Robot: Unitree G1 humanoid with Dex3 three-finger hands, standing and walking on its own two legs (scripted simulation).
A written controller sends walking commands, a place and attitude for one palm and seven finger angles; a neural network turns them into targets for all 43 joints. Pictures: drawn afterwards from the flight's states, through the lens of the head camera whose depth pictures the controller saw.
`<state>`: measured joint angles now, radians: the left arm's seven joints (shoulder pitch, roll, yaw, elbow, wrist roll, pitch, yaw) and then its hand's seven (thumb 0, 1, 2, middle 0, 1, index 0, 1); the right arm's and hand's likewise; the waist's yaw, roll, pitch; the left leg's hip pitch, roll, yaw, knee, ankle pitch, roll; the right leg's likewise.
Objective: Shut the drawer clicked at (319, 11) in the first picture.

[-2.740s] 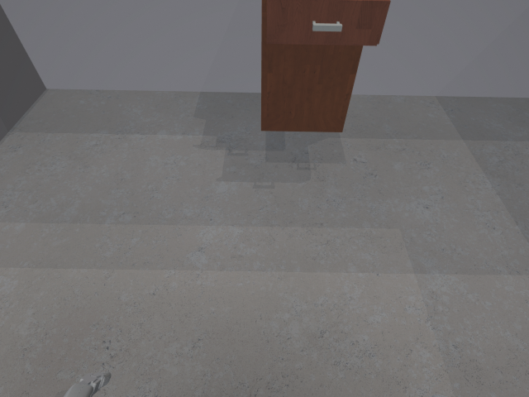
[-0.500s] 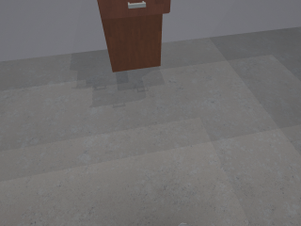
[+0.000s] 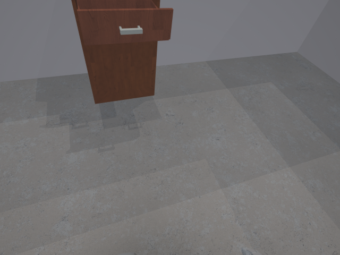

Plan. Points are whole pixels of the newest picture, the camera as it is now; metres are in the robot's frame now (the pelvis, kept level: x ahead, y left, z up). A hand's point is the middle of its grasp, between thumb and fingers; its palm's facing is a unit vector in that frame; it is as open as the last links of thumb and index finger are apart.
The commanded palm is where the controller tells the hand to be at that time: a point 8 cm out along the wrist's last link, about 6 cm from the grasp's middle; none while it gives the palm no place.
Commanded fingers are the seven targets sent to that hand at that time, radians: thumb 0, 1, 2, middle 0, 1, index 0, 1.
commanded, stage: walk to a spot facing it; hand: left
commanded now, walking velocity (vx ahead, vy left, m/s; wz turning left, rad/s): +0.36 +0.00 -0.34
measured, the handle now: (130, 29) +1.09 +0.30 -0.01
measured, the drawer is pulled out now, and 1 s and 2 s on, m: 0.30 0.30 0.30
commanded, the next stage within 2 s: turn to face it in 1.28 s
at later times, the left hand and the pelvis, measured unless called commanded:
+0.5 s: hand (132, 190) +0.33 +0.14 -0.17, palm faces -0.25 -0.96 -0.12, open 7.4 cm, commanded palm none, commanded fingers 0.00 0.90 0.90 -0.20 -0.30 -0.20 -0.30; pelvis +0.20 +0.00 +0.00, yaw -10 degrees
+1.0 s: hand (139, 161) +0.44 +0.13 -0.17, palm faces -0.15 -0.97 -0.18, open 7.3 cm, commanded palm none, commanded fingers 0.00 0.90 0.90 -0.20 -0.30 -0.20 -0.30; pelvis +0.44 -0.05 +0.00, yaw -14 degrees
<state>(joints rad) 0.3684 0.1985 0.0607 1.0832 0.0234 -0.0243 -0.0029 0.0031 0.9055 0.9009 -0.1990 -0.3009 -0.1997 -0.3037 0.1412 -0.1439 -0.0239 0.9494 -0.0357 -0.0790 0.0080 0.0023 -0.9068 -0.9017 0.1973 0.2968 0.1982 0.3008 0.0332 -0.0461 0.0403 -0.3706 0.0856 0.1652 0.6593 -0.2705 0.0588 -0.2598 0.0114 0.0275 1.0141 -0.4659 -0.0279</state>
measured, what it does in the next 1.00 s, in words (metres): walks ahead: right foot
